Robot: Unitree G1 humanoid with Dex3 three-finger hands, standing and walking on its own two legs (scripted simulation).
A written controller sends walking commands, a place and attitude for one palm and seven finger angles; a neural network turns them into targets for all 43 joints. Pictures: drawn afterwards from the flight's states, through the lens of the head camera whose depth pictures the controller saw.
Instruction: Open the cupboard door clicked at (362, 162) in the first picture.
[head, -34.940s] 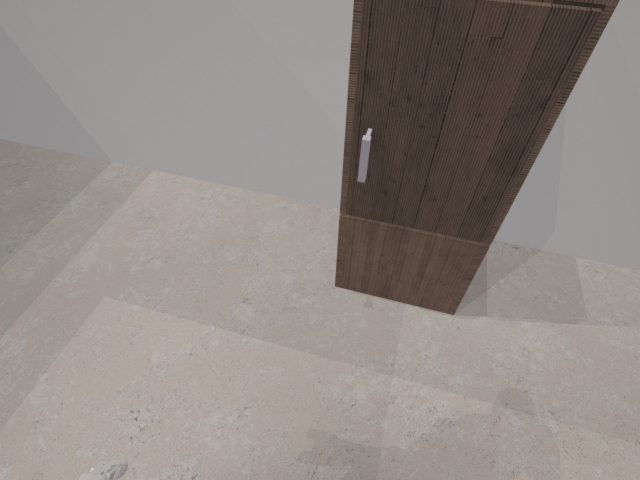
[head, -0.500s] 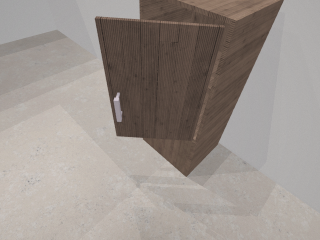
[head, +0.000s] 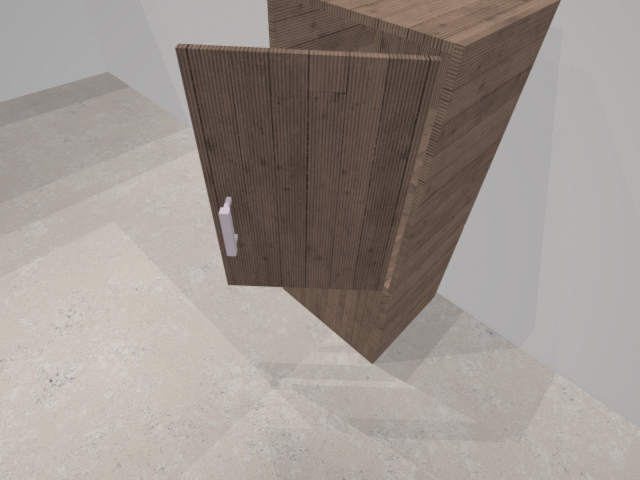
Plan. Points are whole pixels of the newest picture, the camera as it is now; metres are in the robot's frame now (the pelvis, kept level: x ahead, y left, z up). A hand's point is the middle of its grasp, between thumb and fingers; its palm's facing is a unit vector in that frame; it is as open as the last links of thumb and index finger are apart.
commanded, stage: shuffle to correct the standing spot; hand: left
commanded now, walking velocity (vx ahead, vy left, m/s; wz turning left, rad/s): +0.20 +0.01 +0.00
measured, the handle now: (230, 226) +0.62 +0.23 -0.10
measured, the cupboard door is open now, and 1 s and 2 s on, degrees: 42 42 42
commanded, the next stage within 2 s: come to a stop and stand still in 0.22 s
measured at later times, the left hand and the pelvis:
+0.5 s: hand (210, 447) +0.21 +0.18 -0.16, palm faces +0.01 -0.97 -0.24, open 7.3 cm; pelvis +0.11 -0.01 -0.01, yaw +1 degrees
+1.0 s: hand out of the picture +0.08 +0.23 -0.18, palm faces +0.09 -0.97 -0.22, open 7.3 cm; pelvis +0.08 +0.03 +0.00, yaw +2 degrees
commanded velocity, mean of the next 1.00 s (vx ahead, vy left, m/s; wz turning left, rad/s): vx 0.00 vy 0.03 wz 0.04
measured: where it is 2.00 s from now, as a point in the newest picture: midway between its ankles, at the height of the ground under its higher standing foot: outside the picture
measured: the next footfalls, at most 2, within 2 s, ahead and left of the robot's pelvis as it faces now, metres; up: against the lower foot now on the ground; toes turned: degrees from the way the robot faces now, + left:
right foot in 0.46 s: +0.20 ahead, -0.14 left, +0.00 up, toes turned -5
left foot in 0.76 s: +0.13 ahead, +0.11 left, +0.00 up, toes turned +7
